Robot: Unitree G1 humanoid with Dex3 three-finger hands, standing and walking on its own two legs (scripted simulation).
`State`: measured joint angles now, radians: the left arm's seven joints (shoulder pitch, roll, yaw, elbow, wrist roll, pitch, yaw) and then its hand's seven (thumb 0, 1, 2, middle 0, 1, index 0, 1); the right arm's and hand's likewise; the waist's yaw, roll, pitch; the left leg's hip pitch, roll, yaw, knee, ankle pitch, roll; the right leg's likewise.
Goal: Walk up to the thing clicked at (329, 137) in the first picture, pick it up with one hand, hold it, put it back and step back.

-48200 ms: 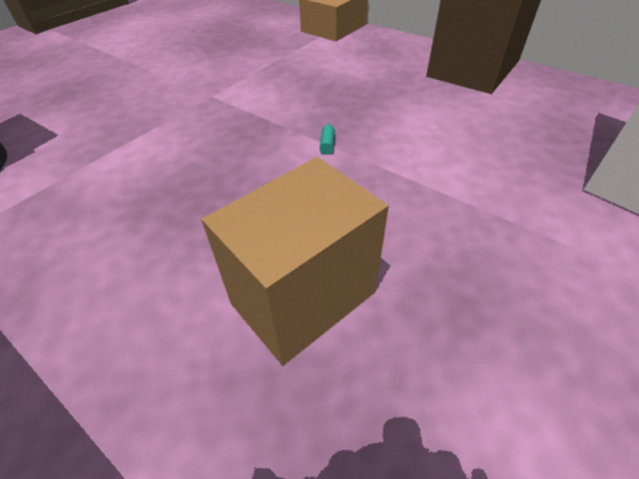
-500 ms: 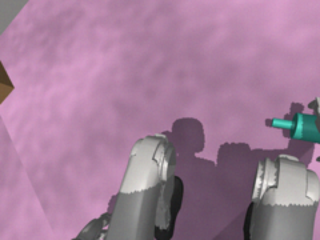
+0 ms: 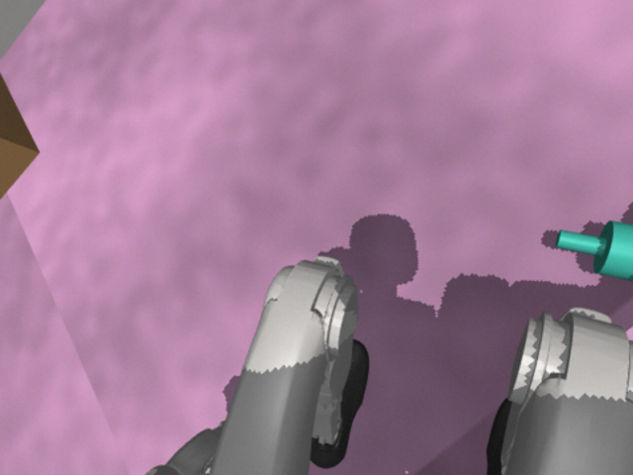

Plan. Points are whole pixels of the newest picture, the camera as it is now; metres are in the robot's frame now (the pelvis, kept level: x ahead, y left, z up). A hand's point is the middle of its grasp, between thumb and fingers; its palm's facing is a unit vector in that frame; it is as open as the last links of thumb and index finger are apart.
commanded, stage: close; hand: right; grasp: from above
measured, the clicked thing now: out of the picture +0.40 -0.30 -0.26
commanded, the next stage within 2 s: none
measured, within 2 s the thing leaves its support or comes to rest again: neither
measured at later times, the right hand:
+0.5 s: hand out of the picture +0.39 -0.31 -0.25, palm faces -0.41 +0.17 -0.90, open 13.5 cm
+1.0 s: hand out of the picture +0.37 -0.30 -0.24, palm faces -0.43 +0.13 -0.90, open 12.1 cm
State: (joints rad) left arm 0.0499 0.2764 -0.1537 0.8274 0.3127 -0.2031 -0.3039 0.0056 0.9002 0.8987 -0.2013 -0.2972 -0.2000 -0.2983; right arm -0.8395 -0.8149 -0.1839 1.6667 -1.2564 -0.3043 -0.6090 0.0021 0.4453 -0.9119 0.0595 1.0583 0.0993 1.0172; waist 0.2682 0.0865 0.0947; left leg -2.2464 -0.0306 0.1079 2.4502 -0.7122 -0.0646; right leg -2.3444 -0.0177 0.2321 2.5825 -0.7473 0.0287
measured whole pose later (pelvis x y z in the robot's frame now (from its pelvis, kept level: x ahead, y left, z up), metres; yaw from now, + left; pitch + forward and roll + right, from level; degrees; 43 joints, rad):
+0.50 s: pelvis +0.00 +0.00 +0.00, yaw +2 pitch +28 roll +12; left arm 0.01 0.33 -0.16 0.81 0.31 -0.30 -0.35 0.01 0.89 0.89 -0.20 -0.30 -0.20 -0.30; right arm -0.92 -0.82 -0.17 1.76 -1.24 -0.16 -0.76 0.00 0.39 -0.89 0.09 1.04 0.13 0.99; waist 0.31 0.11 0.10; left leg -2.26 -0.04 0.12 2.44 -0.69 -0.07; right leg -2.36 -0.03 0.24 2.59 -0.74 0.02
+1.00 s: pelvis -0.01 +0.00 +0.00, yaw +2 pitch +25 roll +13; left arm 0.01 0.31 -0.20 0.82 0.34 -0.26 -0.33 0.01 0.89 0.89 -0.20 -0.30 -0.20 -0.30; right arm -0.84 -0.83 -0.10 1.72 -1.33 -0.31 -0.79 0.00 0.21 -0.85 0.18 1.08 0.25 1.01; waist 0.29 0.12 0.11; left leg -2.21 -0.05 0.14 2.42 -0.68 -0.07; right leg -2.33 -0.03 0.27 2.59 -0.74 0.02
